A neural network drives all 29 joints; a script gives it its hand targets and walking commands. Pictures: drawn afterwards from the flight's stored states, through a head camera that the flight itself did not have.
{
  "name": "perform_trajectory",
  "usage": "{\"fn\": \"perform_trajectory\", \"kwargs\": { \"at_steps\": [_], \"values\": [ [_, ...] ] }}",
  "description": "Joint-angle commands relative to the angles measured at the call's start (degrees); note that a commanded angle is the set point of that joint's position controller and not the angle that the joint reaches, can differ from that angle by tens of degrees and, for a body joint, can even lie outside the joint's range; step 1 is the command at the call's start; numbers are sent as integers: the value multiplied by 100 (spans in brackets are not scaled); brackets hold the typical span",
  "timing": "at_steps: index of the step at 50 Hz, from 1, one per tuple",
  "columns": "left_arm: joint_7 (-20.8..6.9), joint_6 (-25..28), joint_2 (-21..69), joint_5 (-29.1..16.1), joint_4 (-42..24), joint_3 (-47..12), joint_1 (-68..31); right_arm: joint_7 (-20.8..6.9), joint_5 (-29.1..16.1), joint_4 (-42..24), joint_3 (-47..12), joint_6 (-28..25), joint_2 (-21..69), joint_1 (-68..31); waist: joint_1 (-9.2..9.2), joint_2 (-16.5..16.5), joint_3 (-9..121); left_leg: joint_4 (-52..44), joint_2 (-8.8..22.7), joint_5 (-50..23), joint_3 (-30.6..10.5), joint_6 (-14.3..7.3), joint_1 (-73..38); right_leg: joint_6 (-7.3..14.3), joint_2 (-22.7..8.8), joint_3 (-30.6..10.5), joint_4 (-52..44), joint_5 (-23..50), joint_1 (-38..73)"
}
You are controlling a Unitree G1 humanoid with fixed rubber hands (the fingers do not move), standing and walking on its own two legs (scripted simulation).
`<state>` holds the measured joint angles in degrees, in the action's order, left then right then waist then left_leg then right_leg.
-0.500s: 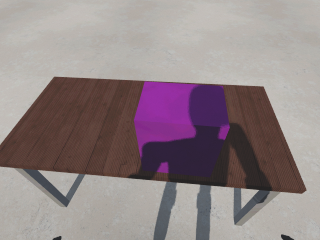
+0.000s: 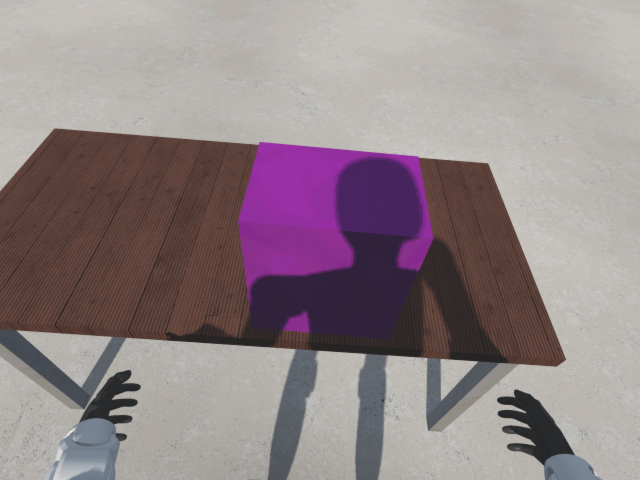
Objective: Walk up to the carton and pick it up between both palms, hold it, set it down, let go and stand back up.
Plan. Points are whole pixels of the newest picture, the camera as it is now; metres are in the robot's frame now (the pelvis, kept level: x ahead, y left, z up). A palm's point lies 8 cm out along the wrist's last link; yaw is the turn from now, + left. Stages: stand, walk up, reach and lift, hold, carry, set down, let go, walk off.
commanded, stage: reach and lift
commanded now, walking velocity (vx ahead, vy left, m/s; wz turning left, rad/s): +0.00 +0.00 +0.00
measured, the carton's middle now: (329, 248) +0.46 +0.01 -0.02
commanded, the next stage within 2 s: none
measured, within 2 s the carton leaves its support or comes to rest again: neither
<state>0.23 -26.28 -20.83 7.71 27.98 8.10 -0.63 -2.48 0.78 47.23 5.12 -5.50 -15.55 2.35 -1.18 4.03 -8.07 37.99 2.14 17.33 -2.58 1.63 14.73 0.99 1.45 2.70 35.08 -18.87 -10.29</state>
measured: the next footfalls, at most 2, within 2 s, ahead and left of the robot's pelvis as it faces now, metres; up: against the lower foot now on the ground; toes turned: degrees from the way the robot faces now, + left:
none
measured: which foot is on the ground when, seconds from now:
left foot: down 0.00-1.00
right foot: down 0.00-1.00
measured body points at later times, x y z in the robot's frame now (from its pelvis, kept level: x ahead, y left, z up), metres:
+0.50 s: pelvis +0.04 +0.02 +0.02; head +0.05 +0.04 +0.47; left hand +0.22 +0.30 -0.06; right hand +0.22 -0.22 -0.06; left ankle +0.04 +0.13 -0.72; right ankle +0.01 -0.11 -0.72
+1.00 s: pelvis +0.03 +0.02 +0.01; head +0.04 +0.04 +0.46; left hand +0.23 +0.29 -0.03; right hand +0.23 -0.18 -0.04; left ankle +0.04 +0.13 -0.72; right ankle +0.01 -0.11 -0.72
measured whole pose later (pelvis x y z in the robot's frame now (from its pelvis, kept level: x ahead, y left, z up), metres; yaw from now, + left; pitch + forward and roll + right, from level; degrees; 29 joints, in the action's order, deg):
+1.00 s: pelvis +0.03 +0.02 +0.01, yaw -2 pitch -4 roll -1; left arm -5.1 18.6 -20.1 -12.4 37.5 -0.7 7.5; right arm 3.2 -8.1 44.0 0.1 -24.8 -5.9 6.1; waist -3.2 0.9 -4.3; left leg 28.6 0.4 14.9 1.1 -0.4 10.1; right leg -1.0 -0.6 -0.7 26.4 -15.9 -6.9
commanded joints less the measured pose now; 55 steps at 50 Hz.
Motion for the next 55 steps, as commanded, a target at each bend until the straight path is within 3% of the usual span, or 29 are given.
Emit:
{"fn": "perform_trajectory", "kwargs": {
  "at_steps": [1, 5, 6, 7, 8, 9, 12, 15, 17, 20, 22, 24, 26, 28, 29, 32, 33, 34, 35, 36, 37, 39, 40, 42, 45, 49, 50, 51, 55],
  "values": [
    [89, 281, -1020, -3, -679, 523, 135, 28, -24, -864, 68, -177, -797, 40, -159, -689, 833, -775, -300, -830, 770, 21, -154, -62, -192, -180, -1072, 628, 295],
    [89, 691, -768, -402, -715, 283, 131, -5, 149, -1177, 450, -436, -759, 3, -178, -497, 973, -1090, -256, -1174, 710, 34, -398, -29, -49, 30, -1159, 841, 220],
    [92, 853, -832, -526, -789, 273, 67, -14, 134, -1200, 434, -510, -753, 75, -53, -419, 975, -1056, -281, -1053, 731, 53, -533, -25, -47, -45, -1180, 891, 82],
    [86, 983, -648, -686, -715, 204, 107, -7, 125, -1308, 356, -548, -704, 34, -74, -273, 1155, -1099, -337, -1006, 754, -53, -505, -88, -113, 29, -1191, 1091, 77],
    [96, 1082, -664, -689, -659, 188, 102, 42, 53, -1073, 257, -546, -598, 246, -106, -617, 1139, -1105, -350, -1350, 728, -72, -620, -75, -142, -86, -1240, 1335, 54],
    [90, 1271, -628, -815, -843, 152, 188, 50, 191, -1126, 338, -638, -578, 204, -6, -581, 1372, -1136, -326, -1397, 756, -34, -783, -89, -98, -87, -1233, 1210, 55],
    [110, 1583, -632, -789, -778, 157, 350, 107, 105, -1139, 297, -864, -501, 200, -52, -617, 1491, -1145, -353, -1601, 728, -1, -889, -71, -16, -51, -1186, 1316, 210],
    [23, 1863, -515, -1037, -384, 81, 652, 155, 62, -1078, 347, -1020, -458, 50, -83, -269, 1338, -1234, -343, -1647, 610, 93, -1001, -115, 27, -69, -1274, 1285, 285],
    [17, 2087, -538, -1039, -723, 58, 685, 186, -21, -817, 265, -1156, -444, 227, 3, -428, 1422, -1299, -310, -2072, 577, 145, -994, -85, 33, -70, -1231, 1597, 533],
    [-70, 2427, -513, -1098, -475, -54, 494, 241, -189, -798, 177, -1328, -399, 158, -110, -695, 1372, -1274, -315, -2366, 587, 204, -1058, -80, -24, -149, -1340, 1619, 403],
    [-88, 2472, -384, -1084, -295, -37, 789, 267, -136, -691, 201, -1375, -451, 127, -131, -419, 1151, -1314, -314, -2462, 545, 202, -1175, -88, -8, -70, -1387, 1632, 552],
    [-121, 2608, -317, -1033, -360, -43, 850, 273, -198, -395, 243, -1450, -416, 258, -107, -819, 1152, -1399, -256, -2584, 471, 313, -1127, -5, 57, -73, -1390, 1512, 743],
    [-183, 2741, -243, -1173, -462, -152, 883, 268, -371, -727, 197, -1571, -276, 108, -87, -547, 1046, -1425, -319, -2474, 444, 291, -1081, -48, 61, -75, -1481, 1542, 685],
    [-171, 2874, -327, -1188, -357, -157, 634, 288, -354, -620, 88, -1610, -353, -53, -161, -609, 1024, -1484, -304, -2346, 553, 299, -1003, -53, 20, -28, -1486, 1376, 636],
    [-215, 2985, -235, -1259, -381, -321, 556, 321, -381, -734, 225, -1595, -329, -143, -10, -643, 808, -1561, -329, -1983, 485, 287, -954, -51, 33, -65, -1558, 1055, 601],
    [-277, 3232, -358, -1340, 21, -212, 784, 346, -443, -913, -13, -1585, -71, 4, -190, -354, 833, -1547, -359, -2054, 634, 159, -909, -68, -80, -240, -1518, 1308, 693],
    [-318, 3323, -393, -1415, -164, -369, 575, 369, -328, -754, 46, -1551, -78, 47, -57, -533, 819, -1533, -322, -2087, 610, 200, -833, -67, -52, -206, -1508, 1204, 755],
    [-275, 3476, -473, -1435, -317, -131, 583, 350, -461, -975, -85, -1556, 6, 40, -223, -711, 999, -1519, -346, -2031, 648, 195, -834, 17, -117, -279, -1478, 1045, 769],
    [-287, 3595, -343, -1448, -284, -439, 476, 364, -524, -966, 26, -1566, 102, -37, -122, -555, 804, -1644, -292, -1915, 567, 236, -813, 3, -13, -215, -1531, 1055, 737],
    [-286, 3676, -448, -1570, -304, -367, 658, 346, -577, -974, -38, -1609, 174, 136, -228, -612, 1012, -1526, -281, -2220, 533, 227, -811, 0, -25, -297, -1420, 1223, 793],
    [-343, 3792, -453, -1588, -66, -380, 648, 376, -598, -1021, -190, -1640, 247, 164, -73, -491, 893, -1499, -280, -1956, 513, 161, -844, 11, -82, -296, -1516, 1089, 666],
    [-378, 3971, -406, -1610, -188, -436, 495, 455, -612, -1047, -154, -1661, 304, 155, -65, -828, 926, -1584, -331, -1898, 625, 173, -833, 6, -132, -308, -1551, 971, 607],
    [-366, 4025, -587, -1578, -111, -375, 475, 490, -592, -1042, -225, -1751, 267, 42, -274, -981, 921, -1444, -367, -2098, 660, 198, -815, 15, -171, -363, -1460, 1051, 438],
    [-445, 4241, -578, -1753, 102, -448, 566, 555, -671, -1024, -166, -1855, 363, 45, -119, -667, 878, -1414, -272, -1842, 531, 198, -834, 61, -73, -327, -1461, 916, 475],
    [-450, 4615, -662, -1921, 45, -562, 246, 597, -802, -1090, -216, -2144, 313, -249, -201, -733, 1294, -1264, -330, -2044, 543, 167, -730, 39, -94, -322, -1267, 1140, 412],
    [-550, 4803, -817, -2086, 627, -502, 352, 614, -1009, -1076, -390, -2275, 381, -269, -275, -465, 953, -1155, -347, -1540, 517, 44, -728, 108, -167, -431, -1344, 660, 108],
    [-592, 4873, -699, -2313, 682, -793, 81, 636, -1041, -1063, -394, -2248, 379, -391, -123, -312, 962, -1228, -279, -1074, 486, 33, -602, 115, -74, -336, -1314, 294, 118],
    [-557, 4899, -740, -2209, 912, -705, 39, 623, -1052, -957, -494, -2238, 450, -381, -262, -534, 854, -1237, -267, -1268, 526, -18, -514, 118, -161, -406, -1288, 365, 79],
    [-536, 5296, -942, -2541, 672, -826, -688, 620, -1084, -1179, -577, -2321, 520, -829, -201, -551, 1227, -1185, -286, -910, 552, -28, -192, 101, -161, -423, -1173, -5, 31]
  ]
}}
